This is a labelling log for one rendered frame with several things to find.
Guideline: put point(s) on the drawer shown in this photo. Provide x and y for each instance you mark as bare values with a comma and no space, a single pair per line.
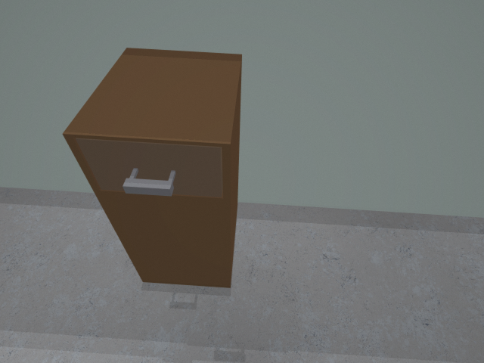
198,168

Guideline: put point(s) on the handle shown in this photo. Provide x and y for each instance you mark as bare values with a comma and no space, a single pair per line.
133,185

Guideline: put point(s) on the cabinet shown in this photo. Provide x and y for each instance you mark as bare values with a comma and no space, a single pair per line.
170,97

